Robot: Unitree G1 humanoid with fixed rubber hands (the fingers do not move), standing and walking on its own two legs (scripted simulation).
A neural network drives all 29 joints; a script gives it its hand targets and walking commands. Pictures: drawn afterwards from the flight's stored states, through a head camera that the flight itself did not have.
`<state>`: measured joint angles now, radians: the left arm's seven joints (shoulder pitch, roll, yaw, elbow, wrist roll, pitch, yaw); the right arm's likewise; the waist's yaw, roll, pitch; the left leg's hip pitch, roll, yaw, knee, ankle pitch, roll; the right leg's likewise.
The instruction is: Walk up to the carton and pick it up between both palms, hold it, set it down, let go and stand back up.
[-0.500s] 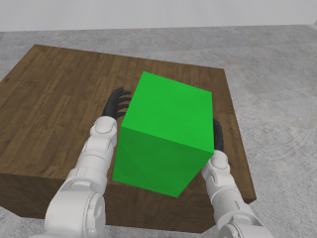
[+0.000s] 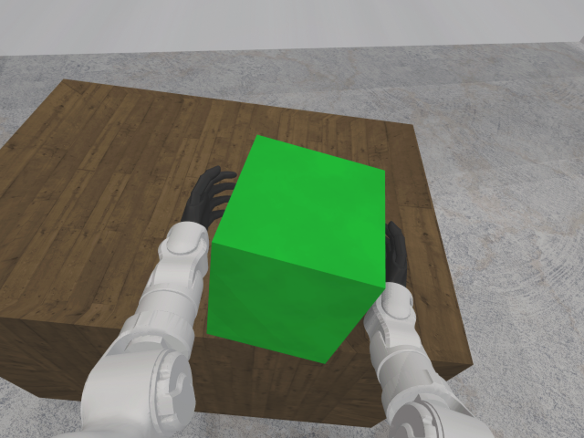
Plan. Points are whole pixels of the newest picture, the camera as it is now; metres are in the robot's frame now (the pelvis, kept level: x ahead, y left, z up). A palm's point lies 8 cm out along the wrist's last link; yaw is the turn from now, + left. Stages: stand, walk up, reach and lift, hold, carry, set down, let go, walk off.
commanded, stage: set down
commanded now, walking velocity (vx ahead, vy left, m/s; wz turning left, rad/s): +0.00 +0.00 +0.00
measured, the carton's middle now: (292, 254) +0.39 -0.03 +0.00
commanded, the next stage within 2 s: none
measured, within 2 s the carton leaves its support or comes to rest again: rests again in 0.44 s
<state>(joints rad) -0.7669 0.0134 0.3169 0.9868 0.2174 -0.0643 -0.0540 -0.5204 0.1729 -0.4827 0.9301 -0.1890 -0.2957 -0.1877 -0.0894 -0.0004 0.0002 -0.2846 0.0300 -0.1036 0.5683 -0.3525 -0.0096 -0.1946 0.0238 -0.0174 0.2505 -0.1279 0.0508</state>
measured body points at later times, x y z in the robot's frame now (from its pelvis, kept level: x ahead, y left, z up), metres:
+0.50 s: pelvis +0.00 +0.00 +0.00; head +0.05 +0.04 +0.45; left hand +0.43 +0.11 +0.05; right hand +0.35 -0.17 +0.01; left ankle -0.04 +0.10 -0.74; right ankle +0.00 -0.16 -0.74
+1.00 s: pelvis -0.02 -0.01 +0.00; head +0.04 +0.01 +0.44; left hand +0.42 +0.11 +0.03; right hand +0.35 -0.21 +0.01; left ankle -0.04 +0.10 -0.74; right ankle +0.00 -0.16 -0.74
